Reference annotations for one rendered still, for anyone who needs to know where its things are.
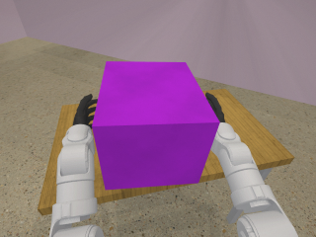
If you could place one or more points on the robot left hand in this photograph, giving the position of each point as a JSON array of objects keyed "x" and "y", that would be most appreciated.
[{"x": 82, "y": 112}]

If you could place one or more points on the robot left forearm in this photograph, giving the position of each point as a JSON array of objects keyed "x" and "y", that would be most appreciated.
[{"x": 75, "y": 175}]

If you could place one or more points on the robot right forearm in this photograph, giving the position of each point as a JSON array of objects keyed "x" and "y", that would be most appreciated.
[{"x": 248, "y": 190}]

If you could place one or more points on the robot left upper arm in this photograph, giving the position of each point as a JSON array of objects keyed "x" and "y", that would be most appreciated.
[{"x": 90, "y": 230}]

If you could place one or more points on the table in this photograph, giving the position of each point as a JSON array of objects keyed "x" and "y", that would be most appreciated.
[{"x": 266, "y": 151}]

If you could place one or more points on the robot right upper arm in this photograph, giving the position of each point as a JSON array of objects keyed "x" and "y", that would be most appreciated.
[{"x": 270, "y": 223}]

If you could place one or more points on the carton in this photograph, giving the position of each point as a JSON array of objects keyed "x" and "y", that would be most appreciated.
[{"x": 153, "y": 125}]

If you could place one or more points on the robot right hand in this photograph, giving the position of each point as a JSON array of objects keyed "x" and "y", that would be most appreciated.
[{"x": 215, "y": 106}]

